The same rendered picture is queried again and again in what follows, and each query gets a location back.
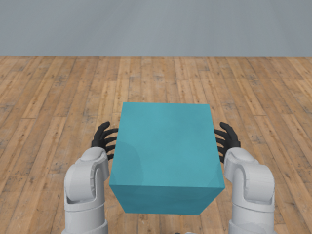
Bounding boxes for left robot forearm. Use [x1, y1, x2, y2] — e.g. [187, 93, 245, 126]
[61, 146, 110, 234]

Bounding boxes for right robot forearm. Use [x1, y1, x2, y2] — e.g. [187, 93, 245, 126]
[223, 147, 278, 234]

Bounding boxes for carton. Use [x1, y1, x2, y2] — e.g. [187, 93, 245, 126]
[108, 102, 225, 215]

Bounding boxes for robot right hand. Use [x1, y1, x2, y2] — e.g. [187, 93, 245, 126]
[214, 122, 241, 164]

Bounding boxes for robot left hand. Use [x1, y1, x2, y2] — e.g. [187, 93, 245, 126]
[91, 121, 119, 161]

